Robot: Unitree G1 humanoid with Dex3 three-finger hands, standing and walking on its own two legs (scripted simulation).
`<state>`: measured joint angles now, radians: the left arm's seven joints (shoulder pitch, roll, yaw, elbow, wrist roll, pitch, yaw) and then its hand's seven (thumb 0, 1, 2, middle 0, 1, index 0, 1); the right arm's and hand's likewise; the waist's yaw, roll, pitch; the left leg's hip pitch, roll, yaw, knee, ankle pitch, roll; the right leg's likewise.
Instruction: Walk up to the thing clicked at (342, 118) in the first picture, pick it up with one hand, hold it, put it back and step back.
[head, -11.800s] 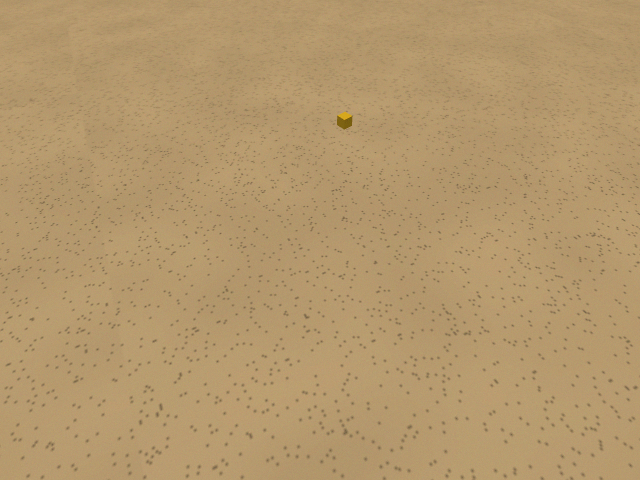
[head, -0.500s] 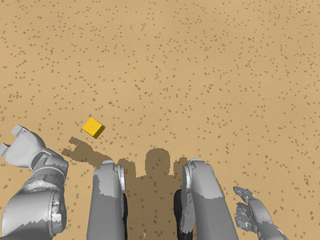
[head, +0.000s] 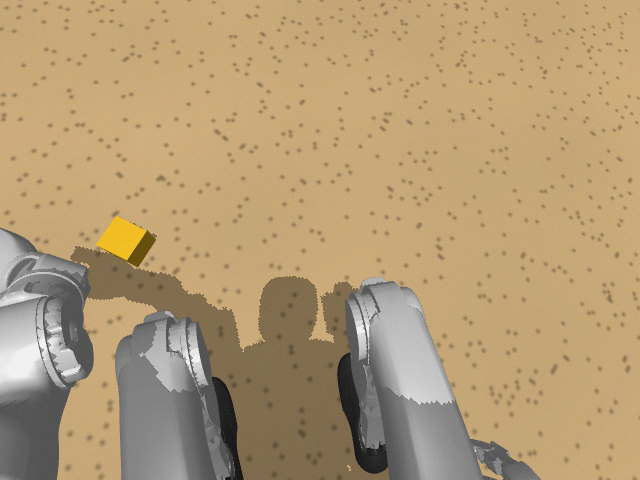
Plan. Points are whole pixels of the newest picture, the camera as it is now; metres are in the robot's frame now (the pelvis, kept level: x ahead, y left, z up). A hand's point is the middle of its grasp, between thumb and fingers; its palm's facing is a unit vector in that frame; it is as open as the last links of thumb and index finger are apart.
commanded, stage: rise first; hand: left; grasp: from above
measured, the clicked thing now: (127, 242) +0.49 +0.28 -0.34
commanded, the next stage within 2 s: approach in 0.86 s
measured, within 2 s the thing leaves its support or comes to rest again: neither
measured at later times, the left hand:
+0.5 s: hand (57, 264) +0.42 +0.32 -0.19, palm faces -0.15 -0.39 -0.91, open 13.5 cm
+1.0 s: hand (68, 249) +0.45 +0.32 -0.21, palm faces -0.16 -0.39 -0.91, open 13.2 cm
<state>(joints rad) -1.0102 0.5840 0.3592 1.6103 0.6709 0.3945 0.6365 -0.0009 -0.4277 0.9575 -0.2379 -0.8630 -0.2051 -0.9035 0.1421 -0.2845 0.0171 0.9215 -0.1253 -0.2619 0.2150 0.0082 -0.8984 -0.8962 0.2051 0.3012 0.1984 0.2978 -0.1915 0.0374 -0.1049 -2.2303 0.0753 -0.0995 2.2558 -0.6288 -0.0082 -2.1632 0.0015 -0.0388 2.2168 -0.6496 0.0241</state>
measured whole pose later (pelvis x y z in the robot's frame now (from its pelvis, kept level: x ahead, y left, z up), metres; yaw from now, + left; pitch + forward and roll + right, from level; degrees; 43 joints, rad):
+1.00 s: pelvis +0.01 +0.00 -0.05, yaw -3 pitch +32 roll -7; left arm -1.11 0.74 0.43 1.66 0.77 0.35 0.61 0.00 -0.38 0.87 -0.32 -0.77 -0.28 -0.82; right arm 0.16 -0.34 0.08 0.89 -0.17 -0.29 0.30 0.00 -0.92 -0.90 0.20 0.30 0.19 0.30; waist -0.25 0.01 0.03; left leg -2.34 0.08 -0.17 2.43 -0.66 -0.02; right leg -2.26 0.03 -0.08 2.36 -0.65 0.02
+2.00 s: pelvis +0.00 +0.01 -0.05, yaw -8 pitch +27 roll -13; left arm -1.24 0.99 0.32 1.81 0.69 0.33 0.73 0.00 -0.55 0.98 -0.11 -1.01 -0.09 -1.03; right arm 0.11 -0.35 0.30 0.76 -0.21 -0.36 0.36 0.00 -0.93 -0.90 0.20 0.30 0.19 0.30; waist -0.39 -0.13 0.23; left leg -2.33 0.07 -0.27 2.50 -0.67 -0.02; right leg -2.20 0.05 -0.17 2.35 -0.64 0.04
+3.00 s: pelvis +0.00 +0.01 -0.05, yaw -10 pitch +25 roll -16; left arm -1.26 1.05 0.31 1.80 0.63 0.34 0.79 0.00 -0.43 0.95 -0.21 -0.90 -0.17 -0.94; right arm 0.11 -0.41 0.37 0.70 -0.22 -0.40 0.39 0.00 -0.91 -0.90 0.20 0.30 0.19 0.30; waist -0.43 -0.17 0.30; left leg -2.29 0.07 -0.33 2.51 -0.71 -0.02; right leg -2.13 0.06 -0.21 2.32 -0.66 0.05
